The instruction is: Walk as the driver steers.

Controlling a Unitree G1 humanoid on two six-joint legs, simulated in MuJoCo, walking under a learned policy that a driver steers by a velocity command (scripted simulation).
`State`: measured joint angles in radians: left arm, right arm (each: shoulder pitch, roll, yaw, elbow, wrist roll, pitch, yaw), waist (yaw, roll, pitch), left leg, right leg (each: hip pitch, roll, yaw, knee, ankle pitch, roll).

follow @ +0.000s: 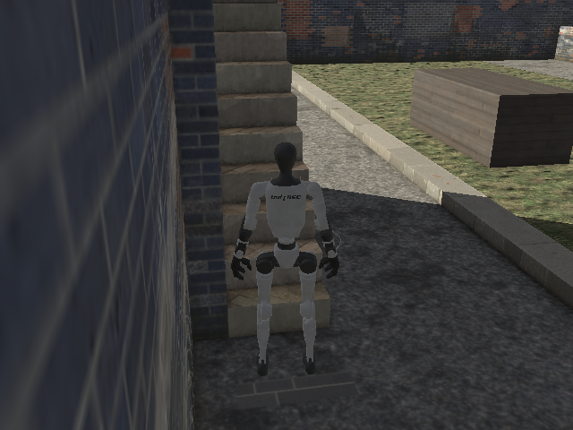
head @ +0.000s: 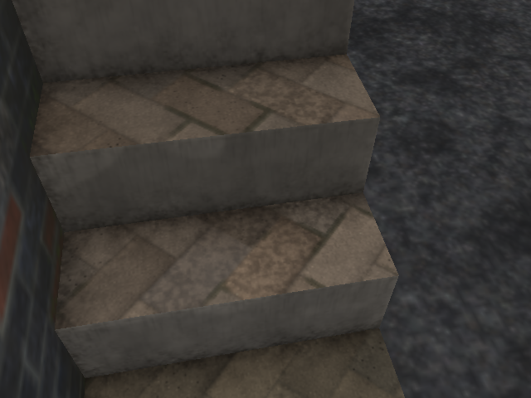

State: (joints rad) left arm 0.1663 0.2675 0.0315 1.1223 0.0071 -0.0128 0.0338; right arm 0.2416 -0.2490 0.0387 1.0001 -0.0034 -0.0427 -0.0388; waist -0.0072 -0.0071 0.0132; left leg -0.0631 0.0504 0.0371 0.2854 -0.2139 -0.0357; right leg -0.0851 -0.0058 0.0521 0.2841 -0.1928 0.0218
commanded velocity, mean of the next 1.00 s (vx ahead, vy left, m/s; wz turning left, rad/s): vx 0.42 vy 0.00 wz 0.00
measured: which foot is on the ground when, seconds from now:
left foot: down 0.00-1.00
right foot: down 0.00-1.00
